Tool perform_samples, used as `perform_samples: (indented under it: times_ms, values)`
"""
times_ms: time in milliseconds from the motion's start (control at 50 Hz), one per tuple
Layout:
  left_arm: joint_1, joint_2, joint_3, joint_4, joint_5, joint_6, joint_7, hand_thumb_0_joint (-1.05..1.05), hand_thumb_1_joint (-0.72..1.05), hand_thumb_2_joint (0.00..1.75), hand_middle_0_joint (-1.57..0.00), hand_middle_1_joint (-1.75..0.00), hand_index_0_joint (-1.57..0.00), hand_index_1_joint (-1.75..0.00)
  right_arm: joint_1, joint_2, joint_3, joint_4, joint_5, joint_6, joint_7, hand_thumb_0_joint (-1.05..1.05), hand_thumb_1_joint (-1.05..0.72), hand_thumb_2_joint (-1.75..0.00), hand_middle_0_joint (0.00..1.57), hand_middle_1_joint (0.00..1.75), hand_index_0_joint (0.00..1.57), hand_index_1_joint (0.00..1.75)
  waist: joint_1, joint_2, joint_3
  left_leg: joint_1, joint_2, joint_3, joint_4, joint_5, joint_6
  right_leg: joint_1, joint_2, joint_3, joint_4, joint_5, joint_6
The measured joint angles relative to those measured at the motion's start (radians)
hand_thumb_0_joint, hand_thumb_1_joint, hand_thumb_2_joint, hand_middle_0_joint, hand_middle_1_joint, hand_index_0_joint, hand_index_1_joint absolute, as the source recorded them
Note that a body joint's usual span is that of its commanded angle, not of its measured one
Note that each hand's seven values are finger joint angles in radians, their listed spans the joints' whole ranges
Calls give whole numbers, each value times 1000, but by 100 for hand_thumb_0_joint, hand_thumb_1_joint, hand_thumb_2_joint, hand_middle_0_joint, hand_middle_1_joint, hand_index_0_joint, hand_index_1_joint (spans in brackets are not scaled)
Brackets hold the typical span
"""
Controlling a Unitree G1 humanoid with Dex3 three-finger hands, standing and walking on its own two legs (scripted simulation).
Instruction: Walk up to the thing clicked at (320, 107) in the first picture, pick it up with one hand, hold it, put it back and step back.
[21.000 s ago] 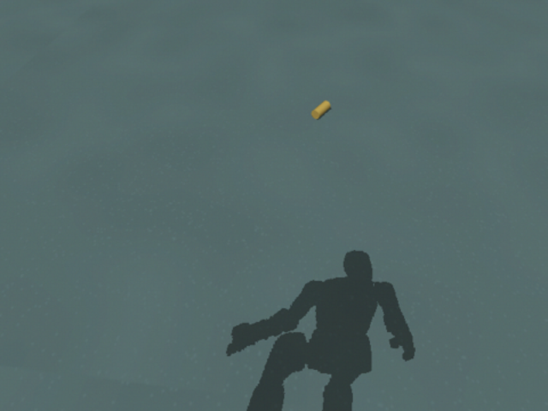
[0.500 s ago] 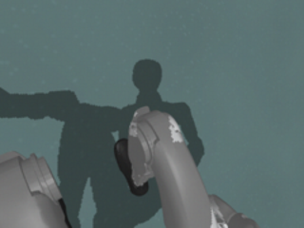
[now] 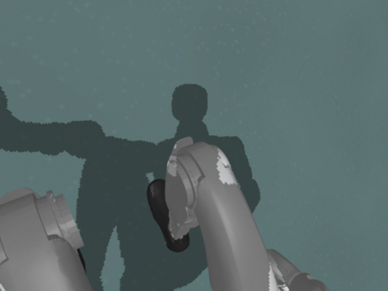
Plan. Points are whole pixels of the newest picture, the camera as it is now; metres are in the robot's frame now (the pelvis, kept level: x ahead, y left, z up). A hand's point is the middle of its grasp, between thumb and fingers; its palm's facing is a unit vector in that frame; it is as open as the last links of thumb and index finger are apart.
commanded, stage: close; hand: left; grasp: from above
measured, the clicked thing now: out of the picture +0.47 +0.32 -0.28
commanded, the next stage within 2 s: settle in 0.98 s
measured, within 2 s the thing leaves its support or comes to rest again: leaves its support in 1.44 s
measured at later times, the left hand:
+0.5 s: hand out of the picture +0.44 +0.31 -0.26, palm faces -0.48 -0.14 -0.86, open 9.6 cm
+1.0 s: hand out of the picture +0.45 +0.31 -0.26, palm faces -0.46 -0.12 -0.88, open 8.6 cm
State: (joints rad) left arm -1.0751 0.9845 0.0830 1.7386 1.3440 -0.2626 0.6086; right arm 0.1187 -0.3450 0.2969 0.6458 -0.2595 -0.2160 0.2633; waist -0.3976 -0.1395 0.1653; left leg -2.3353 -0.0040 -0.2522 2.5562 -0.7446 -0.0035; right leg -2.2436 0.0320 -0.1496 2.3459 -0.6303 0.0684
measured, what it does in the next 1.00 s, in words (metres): stands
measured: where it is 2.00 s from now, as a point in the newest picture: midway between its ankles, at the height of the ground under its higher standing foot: (128, 255)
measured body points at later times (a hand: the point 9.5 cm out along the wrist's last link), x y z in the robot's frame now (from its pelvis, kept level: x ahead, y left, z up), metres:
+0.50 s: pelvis +0.00 +0.00 +0.00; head +0.28 +0.13 +0.32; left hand +0.47 +0.32 -0.21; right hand +0.05 -0.25 -0.05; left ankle +0.06 +0.12 -0.27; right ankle +0.12 -0.13 -0.27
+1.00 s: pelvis +0.00 +0.00 +0.00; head +0.28 +0.13 +0.32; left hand +0.47 +0.32 -0.21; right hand +0.05 -0.25 -0.05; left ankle +0.06 +0.12 -0.27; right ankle +0.12 -0.13 -0.27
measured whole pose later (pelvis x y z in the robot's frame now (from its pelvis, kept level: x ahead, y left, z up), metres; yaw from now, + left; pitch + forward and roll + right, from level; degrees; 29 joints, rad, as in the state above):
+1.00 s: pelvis +0.00 +0.00 +0.00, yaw +0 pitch +29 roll -15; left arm -1.11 1.02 0.07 1.76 1.34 -0.25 0.63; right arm 0.11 -0.35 0.32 0.61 -0.26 -0.21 0.24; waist -0.41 -0.14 0.18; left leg -2.34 0.00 -0.25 2.55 -0.74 0.00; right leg -2.24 0.03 -0.15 2.33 -0.62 0.07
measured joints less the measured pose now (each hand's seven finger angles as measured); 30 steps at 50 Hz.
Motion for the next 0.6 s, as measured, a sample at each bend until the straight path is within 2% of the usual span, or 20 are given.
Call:
perform_samples:
  times_ms: [120, 240, 340, 480, 600]
  values:
    - [-14, 12, -4, 33, 11, 25, 24, 0, -10, 70, -37, -78, -39, -77, -10, -6, -5, -7, 0, -10, 0, 0, -90, -90, 20, 30, 20, 30, -11, 3, 5, -4, 1, 5, 1, 3, 8, 0, 1, 3, -1, 1, 2]
    - [-26, 22, 12, 22, -9, 40, 17, 0, -2, 64, -44, -75, -45, -71, -8, -15, -7, -15, 2, -20, 2, -1, -90, -90, 20, 30, 20, 30, -11, 0, 21, -7, 4, 12, -4, 6, 12, -4, 2, 9, -4, 4, 6]
    - [-32, 25, -1, 18, -26, 46, -2, 0, 4, 59, -48, -73, -50, -68, -3, -16, 5, -13, 4, -15, 5, 0, -90, -90, 20, 30, 20, 30, -14, -1, 20, -3, 1, 6, -4, 3, 6, -1, 0, 4, -3, 1, 6]
    - [-6, 27, 15, -11, -38, 30, -28, 0, 13, 55, -52, -68, -57, -65, 3, -11, 9, -27, 8, 7, -7, 0, -90, -90, 20, 30, 20, 30, -7, 11, 24, 0, 0, -2, -8, 4, 1, 2, 0, -3, -10, 4, 3]
    - [1, 23, -4, 0, -39, 13, -25, 0, 20, 53, -55, -63, -61, -61, 2, -4, 16, -30, 5, 24, -15, 0, -90, -90, 20, 30, 20, 30, -4, 9, 16, 3, 2, 0, -14, 8, 3, 5, 1, -1, -16, 8, 5]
